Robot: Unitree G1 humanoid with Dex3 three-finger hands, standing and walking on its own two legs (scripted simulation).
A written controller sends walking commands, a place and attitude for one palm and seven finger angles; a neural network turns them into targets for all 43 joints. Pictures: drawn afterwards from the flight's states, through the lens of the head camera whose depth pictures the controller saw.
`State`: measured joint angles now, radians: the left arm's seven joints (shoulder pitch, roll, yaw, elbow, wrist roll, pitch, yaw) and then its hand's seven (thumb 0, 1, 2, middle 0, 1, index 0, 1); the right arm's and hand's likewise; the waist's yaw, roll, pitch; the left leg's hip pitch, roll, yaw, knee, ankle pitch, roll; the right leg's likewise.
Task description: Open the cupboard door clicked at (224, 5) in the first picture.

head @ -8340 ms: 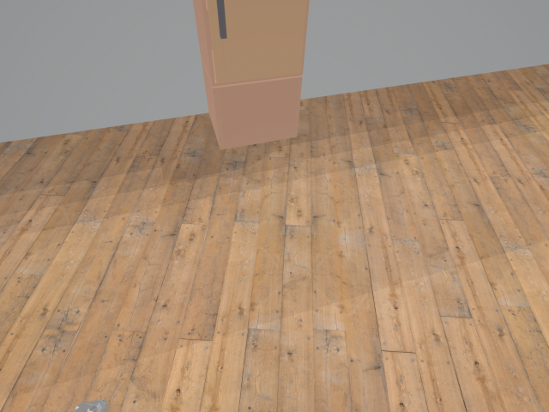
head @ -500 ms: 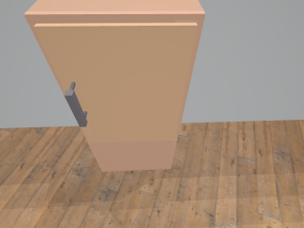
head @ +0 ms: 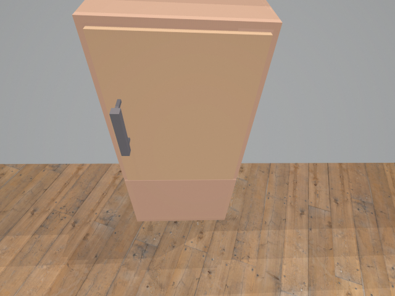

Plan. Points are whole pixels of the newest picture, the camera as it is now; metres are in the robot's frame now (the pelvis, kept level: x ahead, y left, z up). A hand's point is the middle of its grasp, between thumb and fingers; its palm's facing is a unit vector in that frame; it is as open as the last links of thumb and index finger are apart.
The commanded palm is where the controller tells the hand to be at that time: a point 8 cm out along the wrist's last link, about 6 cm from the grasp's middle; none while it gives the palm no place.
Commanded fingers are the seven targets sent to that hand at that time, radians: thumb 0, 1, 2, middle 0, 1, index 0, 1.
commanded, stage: raise the hand with hooked fingers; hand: left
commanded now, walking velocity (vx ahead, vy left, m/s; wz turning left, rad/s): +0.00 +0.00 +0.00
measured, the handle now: (122, 128) +0.56 +0.26 -0.03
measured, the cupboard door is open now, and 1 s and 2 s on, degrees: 0 0 0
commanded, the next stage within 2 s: none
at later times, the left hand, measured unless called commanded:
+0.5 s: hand (106, 290) +0.15 +0.19 -0.07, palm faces +0.19 -0.98 -0.04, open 9.1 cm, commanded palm +0.15 +0.25 -0.05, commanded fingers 0.00 0.29 0.64 -0.24 -0.69 -0.24 -0.69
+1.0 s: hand (96, 246) +0.22 +0.23 -0.04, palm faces +0.11 -0.99 -0.04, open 12.1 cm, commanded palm +0.20 +0.27 -0.03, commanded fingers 0.00 -0.29 0.39 -0.28 -1.07 -0.28 -1.07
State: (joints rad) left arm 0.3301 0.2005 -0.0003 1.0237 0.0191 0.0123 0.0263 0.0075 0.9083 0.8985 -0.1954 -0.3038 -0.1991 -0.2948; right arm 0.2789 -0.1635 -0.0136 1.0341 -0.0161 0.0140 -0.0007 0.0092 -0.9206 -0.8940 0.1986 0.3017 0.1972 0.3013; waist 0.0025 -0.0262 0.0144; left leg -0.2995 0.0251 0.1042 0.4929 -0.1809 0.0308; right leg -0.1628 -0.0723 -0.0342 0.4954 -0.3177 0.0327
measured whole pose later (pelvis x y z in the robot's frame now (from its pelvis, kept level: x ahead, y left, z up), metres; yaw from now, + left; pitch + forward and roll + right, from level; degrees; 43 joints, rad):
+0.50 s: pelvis -0.03 -0.05 -0.10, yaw +2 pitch +13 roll -2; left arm 0.43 0.23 0.25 0.07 -0.29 -0.40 -0.26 0.02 0.52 0.73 -0.23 -0.55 -0.23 -0.54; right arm 0.17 -0.23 -0.03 0.50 0.03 -0.24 -0.07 0.02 -0.91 -0.89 0.20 0.30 0.20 0.30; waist 0.04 -0.01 -0.14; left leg -1.01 0.06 -0.06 1.20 -0.42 -0.03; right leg -0.83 0.01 -0.09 1.23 -0.62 -0.03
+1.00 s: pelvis -0.01 -0.03 -0.09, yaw +0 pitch +16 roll -3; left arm 0.27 0.29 0.38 0.16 -0.38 -0.39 -0.40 0.01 -0.07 0.49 -0.27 -0.93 -0.27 -0.92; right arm 0.24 -0.25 -0.05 0.61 0.03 -0.21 -0.07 0.02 -0.91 -0.89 0.20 0.30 0.20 0.30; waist 0.01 0.02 -0.15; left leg -1.00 0.07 -0.03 1.16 -0.44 -0.01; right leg -0.83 0.00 -0.06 1.15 -0.61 0.00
